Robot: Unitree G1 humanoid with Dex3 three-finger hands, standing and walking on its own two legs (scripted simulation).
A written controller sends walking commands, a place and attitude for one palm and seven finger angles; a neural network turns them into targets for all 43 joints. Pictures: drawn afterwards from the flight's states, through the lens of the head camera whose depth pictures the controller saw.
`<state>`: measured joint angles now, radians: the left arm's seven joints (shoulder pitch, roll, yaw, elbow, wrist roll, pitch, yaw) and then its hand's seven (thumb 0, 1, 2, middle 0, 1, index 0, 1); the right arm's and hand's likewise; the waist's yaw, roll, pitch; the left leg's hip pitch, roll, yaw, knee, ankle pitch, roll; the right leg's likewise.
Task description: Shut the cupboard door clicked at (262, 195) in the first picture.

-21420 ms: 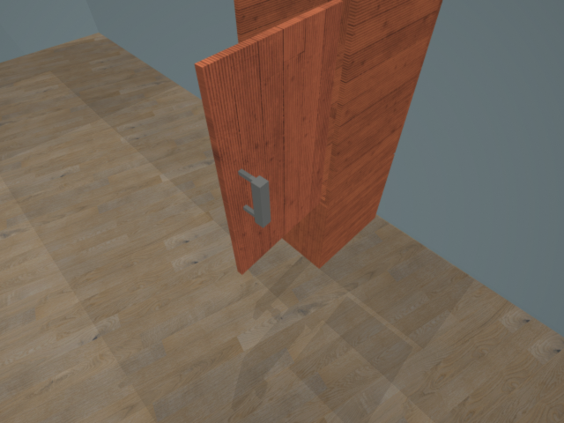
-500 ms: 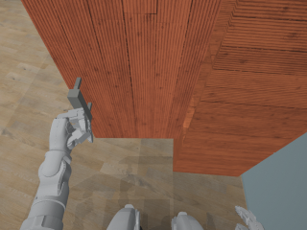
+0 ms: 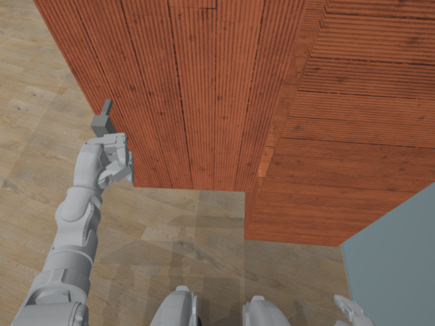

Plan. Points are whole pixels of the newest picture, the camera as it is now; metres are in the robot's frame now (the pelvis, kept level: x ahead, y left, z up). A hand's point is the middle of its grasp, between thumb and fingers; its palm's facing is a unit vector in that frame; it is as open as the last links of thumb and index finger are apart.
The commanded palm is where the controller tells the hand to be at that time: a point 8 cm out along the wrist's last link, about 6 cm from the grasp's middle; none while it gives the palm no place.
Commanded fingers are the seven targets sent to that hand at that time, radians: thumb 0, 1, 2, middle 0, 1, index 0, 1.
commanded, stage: push the door shut along its arc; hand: left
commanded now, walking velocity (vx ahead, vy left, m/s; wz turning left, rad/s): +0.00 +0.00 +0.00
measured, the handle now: (114, 133) +0.47 +0.22 +0.05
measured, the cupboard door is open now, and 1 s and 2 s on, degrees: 92 74 61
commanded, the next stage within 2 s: pull the fist back off the door in 1.52 s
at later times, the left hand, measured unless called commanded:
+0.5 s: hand (139, 138) +0.45 +0.17 +0.05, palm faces -0.19 -0.98 -0.04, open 3.1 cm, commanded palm +0.45 +0.21 +0.05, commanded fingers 0.00 0.90 0.90 -1.30 -1.50 -1.30 -1.50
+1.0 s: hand (164, 114) +0.51 +0.13 +0.05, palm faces -0.33 -0.94 -0.02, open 3.1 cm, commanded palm +0.51 +0.17 +0.05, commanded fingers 0.00 0.90 0.90 -1.30 -1.50 -1.30 -1.50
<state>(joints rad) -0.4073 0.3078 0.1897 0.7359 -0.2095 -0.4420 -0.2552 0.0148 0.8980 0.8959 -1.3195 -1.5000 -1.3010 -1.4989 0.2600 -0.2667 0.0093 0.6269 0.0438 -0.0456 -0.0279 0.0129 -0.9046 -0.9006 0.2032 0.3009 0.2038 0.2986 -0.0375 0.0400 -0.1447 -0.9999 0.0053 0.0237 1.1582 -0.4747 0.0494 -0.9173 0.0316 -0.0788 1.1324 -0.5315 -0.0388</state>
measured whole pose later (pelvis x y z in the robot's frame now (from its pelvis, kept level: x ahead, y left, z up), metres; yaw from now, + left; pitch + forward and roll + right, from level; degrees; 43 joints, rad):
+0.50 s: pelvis -0.01 +0.00 -0.02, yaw +0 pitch +22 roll -4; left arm -0.77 0.43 0.23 1.07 -0.19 -0.44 -0.39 0.01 0.90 0.90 -1.30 -1.50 -1.30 -1.50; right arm 0.31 -0.28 0.02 0.67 0.05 -0.04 -0.02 0.01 -0.90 -0.90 0.20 0.30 0.20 0.30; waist -0.11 0.04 -0.15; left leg -1.14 0.01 0.01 1.23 -0.47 0.05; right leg -1.04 0.04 -0.10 1.19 -0.53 -0.04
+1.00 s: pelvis +0.00 +0.01 -0.02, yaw -2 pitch +26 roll -5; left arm -0.98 0.49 0.26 1.18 -0.12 -0.37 -0.44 0.02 0.90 0.90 -1.30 -1.50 -1.30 -1.50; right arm 0.36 -0.28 0.03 0.65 0.03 -0.02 0.00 0.01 -0.90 -0.90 0.20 0.30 0.20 0.30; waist -0.19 0.06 -0.15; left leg -1.22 0.03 0.02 1.27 -0.50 0.07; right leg -1.13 0.05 -0.08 1.20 -0.53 -0.02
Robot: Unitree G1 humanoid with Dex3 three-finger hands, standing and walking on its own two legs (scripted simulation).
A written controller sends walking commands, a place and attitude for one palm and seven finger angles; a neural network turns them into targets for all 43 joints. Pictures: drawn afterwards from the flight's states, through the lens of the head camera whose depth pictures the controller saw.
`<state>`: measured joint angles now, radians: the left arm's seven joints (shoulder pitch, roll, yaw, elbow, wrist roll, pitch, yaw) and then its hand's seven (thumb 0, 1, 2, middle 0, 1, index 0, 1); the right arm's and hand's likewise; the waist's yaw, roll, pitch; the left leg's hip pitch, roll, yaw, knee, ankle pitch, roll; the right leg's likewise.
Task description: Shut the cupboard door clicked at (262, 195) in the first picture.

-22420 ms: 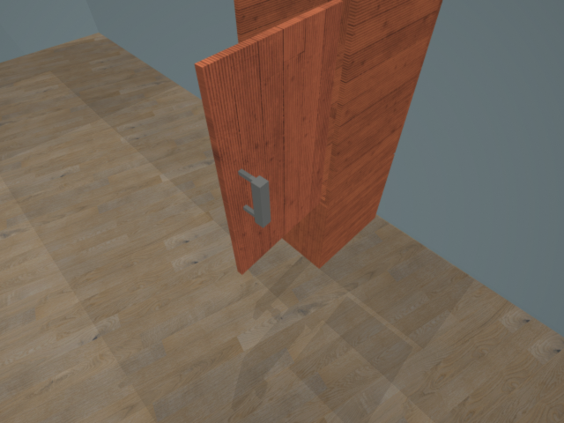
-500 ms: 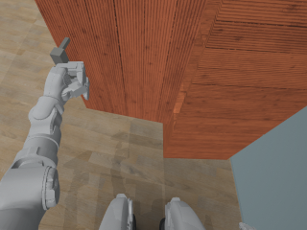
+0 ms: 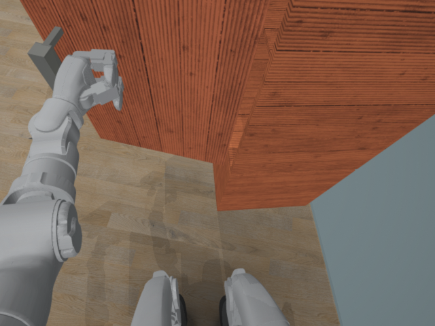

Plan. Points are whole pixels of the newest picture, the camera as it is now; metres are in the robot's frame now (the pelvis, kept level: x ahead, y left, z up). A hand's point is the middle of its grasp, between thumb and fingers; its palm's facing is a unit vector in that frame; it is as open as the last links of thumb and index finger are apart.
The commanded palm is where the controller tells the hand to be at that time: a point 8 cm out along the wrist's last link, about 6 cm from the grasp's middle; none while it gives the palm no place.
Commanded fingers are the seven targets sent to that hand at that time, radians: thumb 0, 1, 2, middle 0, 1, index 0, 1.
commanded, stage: push the door shut along its arc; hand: left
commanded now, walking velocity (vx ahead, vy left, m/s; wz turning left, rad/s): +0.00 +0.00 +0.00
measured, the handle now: (64, 69) +0.56 +0.23 +0.07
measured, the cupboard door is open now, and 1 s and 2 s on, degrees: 74 61 61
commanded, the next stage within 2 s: pull the fist back off the door in 0.52 s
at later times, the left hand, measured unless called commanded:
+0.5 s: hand (126, 75) +0.54 +0.12 +0.08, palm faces -0.36 -0.93 -0.03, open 3.2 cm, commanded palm +0.56 +0.13 +0.07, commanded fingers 0.00 0.90 0.90 -1.30 -1.50 -1.30 -1.50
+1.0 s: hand (147, 73) +0.56 +0.09 +0.07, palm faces +0.08 -1.00 -0.03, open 3.1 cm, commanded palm +0.52 +0.13 +0.07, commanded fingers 0.00 0.90 0.90 -1.30 -1.50 -1.30 -1.50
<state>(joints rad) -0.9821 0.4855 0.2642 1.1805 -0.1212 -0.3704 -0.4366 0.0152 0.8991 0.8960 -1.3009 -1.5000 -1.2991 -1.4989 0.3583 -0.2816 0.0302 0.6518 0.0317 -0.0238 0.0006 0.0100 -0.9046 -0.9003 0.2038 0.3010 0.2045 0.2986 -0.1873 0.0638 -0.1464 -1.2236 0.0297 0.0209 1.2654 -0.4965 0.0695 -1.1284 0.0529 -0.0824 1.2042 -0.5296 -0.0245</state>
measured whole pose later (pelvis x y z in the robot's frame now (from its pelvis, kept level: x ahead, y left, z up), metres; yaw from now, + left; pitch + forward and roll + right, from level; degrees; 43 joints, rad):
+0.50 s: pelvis +0.00 -0.01 -0.01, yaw +0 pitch +28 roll -6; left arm -1.19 0.55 0.19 1.27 -0.11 -0.29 -0.48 0.01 0.94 0.97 -1.30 -1.50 -1.30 -1.50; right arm 0.33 -0.29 0.04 0.69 0.02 -0.06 -0.02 0.01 -0.90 -0.90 0.20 0.30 0.20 0.30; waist -0.21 0.06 -0.14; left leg -1.32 0.03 -0.01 1.33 -0.51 0.06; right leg -1.21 0.06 -0.12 1.26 -0.55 -0.04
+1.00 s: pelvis +0.01 -0.01 +0.00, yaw +0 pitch +28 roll -4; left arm -1.04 0.34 0.33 1.20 0.03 -0.37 0.10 0.02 0.90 0.90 -1.30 -1.50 -1.30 -1.50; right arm 0.44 -0.22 0.02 0.68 -0.06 0.01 0.10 0.01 -0.91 -0.90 0.20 0.30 0.20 0.30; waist -0.22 0.08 -0.16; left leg -1.25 0.04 0.02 1.26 -0.50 0.05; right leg -1.16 0.07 -0.08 1.20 -0.53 -0.04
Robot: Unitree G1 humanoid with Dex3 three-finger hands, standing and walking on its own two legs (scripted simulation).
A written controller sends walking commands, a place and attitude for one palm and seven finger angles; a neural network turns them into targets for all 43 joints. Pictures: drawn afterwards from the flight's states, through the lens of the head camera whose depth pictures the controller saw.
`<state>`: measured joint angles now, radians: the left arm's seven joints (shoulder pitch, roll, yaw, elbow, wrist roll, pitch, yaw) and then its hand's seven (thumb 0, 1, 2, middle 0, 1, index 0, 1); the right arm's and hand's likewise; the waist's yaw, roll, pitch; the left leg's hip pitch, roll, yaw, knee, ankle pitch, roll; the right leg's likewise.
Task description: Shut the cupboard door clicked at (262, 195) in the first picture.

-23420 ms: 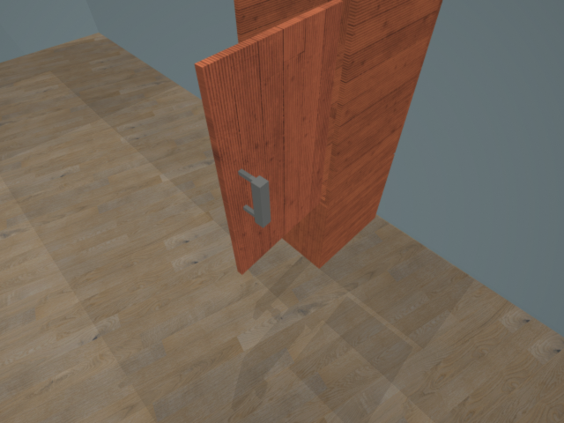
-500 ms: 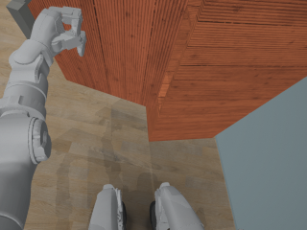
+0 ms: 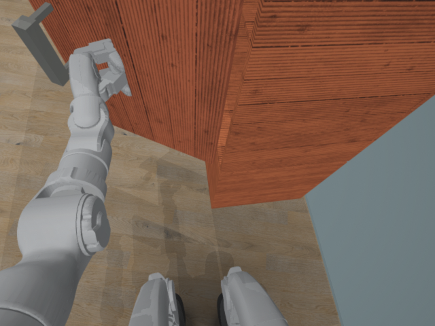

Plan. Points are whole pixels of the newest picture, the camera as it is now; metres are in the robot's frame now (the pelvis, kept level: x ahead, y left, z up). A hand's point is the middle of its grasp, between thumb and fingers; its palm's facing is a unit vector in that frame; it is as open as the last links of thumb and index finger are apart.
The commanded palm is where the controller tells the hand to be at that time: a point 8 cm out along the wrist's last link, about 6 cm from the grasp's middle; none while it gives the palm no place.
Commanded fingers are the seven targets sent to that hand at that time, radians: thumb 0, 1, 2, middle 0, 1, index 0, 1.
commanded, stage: pull the fist back off the door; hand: left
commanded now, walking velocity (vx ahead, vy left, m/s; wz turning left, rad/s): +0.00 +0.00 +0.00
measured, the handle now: (53, 46) +0.62 +0.22 +0.07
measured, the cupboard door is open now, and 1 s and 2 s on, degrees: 61 61 61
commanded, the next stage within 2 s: draw the hand back to the body in 0.50 s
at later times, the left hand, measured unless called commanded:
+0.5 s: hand (119, 113) +0.47 +0.11 +0.07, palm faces +0.08 -1.00 -0.03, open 3.1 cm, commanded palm +0.44 +0.16 +0.07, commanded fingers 0.00 0.90 0.90 -1.30 -1.50 -1.30 -1.50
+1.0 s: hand (59, 138) +0.39 +0.16 +0.14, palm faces +0.11 -0.99 -0.02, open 3.1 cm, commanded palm +0.35 +0.21 +0.15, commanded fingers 0.00 0.90 0.90 -1.30 -1.50 -1.30 -1.50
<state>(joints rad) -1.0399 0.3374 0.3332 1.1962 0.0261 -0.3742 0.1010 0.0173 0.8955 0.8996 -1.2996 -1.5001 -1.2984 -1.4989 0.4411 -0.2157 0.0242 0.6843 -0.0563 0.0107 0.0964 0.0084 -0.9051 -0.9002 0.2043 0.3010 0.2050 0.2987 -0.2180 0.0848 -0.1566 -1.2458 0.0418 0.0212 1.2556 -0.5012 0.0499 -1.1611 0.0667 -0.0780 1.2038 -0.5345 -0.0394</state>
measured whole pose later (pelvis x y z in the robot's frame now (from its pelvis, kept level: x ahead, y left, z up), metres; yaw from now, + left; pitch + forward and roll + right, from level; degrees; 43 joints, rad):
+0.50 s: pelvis +0.02 -0.01 +0.02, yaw +2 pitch +22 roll -2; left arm -0.66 0.17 0.15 0.94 -0.04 -0.56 0.10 0.02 0.90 0.90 -1.30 -1.50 -1.30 -1.50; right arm 0.28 -0.26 -0.05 0.66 -0.02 0.03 0.06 0.01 -0.91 -0.90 0.20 0.30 0.20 0.30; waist -0.11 0.03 -0.17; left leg -1.05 0.02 0.02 1.16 -0.50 0.03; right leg -0.97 0.05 -0.07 1.14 -0.55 -0.05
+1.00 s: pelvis +0.02 -0.01 +0.07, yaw +2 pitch +12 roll -1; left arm -0.31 0.21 0.14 0.57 -0.18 -0.35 -0.02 0.02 0.90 0.90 -1.30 -1.50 -1.30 -1.50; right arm 0.34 -0.25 0.00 0.62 0.05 0.04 -0.01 0.01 -0.91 -0.90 0.20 0.30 0.20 0.30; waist -0.05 0.04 -0.13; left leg -0.73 0.01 0.04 0.92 -0.41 0.04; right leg -0.66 0.05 -0.04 0.90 -0.46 -0.04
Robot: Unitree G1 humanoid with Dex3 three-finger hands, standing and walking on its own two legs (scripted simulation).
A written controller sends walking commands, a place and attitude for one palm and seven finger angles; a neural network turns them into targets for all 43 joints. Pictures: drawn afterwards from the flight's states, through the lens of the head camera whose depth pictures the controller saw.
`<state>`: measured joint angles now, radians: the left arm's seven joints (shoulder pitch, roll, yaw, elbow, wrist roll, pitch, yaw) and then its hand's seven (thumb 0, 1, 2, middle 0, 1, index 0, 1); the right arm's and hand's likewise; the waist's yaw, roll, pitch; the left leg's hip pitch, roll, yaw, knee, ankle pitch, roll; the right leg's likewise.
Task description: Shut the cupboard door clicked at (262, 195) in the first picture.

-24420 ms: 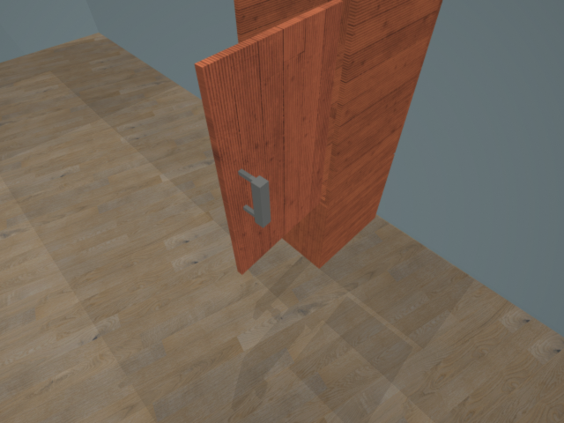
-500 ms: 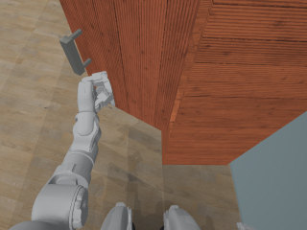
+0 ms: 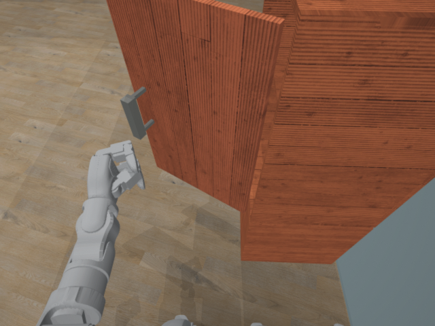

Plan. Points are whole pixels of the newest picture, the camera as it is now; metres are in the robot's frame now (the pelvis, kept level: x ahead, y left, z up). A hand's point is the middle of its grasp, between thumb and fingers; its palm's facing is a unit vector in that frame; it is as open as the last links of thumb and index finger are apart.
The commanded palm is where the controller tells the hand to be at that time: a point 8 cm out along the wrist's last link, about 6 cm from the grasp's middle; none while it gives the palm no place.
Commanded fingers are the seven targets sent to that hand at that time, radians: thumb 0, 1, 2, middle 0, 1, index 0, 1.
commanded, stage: draw the hand back to the body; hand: left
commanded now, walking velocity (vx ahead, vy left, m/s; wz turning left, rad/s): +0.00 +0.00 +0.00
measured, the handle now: (140, 113) +0.61 +0.21 +0.00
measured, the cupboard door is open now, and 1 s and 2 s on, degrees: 61 61 61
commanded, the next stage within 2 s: step back with the hand held close in 1.20 s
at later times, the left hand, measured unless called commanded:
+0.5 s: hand (45, 201) +0.27 +0.24 +0.15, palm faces +0.25 -0.93 -0.27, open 3.8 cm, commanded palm +0.22 +0.29 +0.17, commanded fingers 0.00 0.90 0.90 -0.61 -0.75 -0.61 -0.75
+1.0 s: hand out of the picture +0.20 +0.29 +0.21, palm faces +0.49 -0.77 -0.42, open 7.1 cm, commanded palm +0.15 +0.32 +0.23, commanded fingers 0.00 0.90 0.90 -0.20 -0.30 -0.20 -0.30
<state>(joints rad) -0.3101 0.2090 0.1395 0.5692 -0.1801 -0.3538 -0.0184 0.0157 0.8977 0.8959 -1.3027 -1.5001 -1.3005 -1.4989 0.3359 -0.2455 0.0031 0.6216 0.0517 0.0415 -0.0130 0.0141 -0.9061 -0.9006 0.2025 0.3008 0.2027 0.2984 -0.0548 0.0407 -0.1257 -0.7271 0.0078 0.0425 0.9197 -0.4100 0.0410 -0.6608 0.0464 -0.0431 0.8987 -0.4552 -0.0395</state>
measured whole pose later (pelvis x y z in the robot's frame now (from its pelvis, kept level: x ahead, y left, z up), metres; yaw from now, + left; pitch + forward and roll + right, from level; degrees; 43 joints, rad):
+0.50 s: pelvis +0.02 +0.03 +0.05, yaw +2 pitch -1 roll -1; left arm 0.19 0.31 0.10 -0.13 -0.09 0.00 0.09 0.01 0.90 0.90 -0.88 -1.03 -0.87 -1.03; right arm 0.15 -0.21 0.07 0.54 0.06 0.01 -0.08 0.01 -0.90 -0.90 0.20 0.30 0.20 0.30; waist 0.04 0.06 -0.02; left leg -0.23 -0.05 0.04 0.51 -0.27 0.07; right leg -0.15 0.00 -0.03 0.46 -0.30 0.00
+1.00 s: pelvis +0.02 +0.02 +0.05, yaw +2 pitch -4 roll +0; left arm 0.46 0.36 0.35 -0.38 -0.09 0.00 0.12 0.01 0.89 0.90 -0.26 -0.36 -0.26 -0.36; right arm 0.19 -0.25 0.03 0.61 0.04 -0.05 -0.06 0.02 -0.90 -0.90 0.20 0.30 0.20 0.30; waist 0.06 0.09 0.00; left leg -0.14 -0.05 0.03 0.42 -0.23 0.06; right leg -0.06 0.00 -0.04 0.40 -0.27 -0.01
